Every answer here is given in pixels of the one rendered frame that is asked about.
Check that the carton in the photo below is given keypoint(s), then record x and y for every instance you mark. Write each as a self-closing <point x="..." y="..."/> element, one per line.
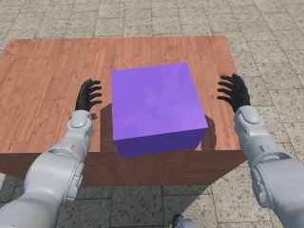
<point x="155" y="109"/>

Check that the robot right shin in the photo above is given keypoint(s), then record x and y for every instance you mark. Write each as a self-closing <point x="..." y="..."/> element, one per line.
<point x="185" y="219"/>

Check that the robot right hand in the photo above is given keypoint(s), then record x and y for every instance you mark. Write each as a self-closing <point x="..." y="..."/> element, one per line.
<point x="239" y="94"/>

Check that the robot right forearm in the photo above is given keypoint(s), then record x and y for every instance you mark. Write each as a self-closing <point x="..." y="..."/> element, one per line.
<point x="254" y="139"/>

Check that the robot left hand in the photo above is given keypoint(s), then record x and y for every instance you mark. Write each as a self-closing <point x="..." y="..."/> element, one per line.
<point x="84" y="98"/>

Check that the right robot upper arm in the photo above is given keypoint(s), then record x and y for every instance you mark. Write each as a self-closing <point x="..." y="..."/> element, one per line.
<point x="279" y="186"/>

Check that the right robot foot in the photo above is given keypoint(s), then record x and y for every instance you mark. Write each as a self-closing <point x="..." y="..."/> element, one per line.
<point x="176" y="220"/>

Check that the robot left forearm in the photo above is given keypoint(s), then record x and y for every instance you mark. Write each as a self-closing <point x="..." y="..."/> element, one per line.
<point x="76" y="142"/>

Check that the pedestal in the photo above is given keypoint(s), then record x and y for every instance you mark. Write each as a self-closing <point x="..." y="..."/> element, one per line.
<point x="40" y="80"/>

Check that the left robot upper arm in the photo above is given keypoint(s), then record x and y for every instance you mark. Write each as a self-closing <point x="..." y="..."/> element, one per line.
<point x="54" y="180"/>

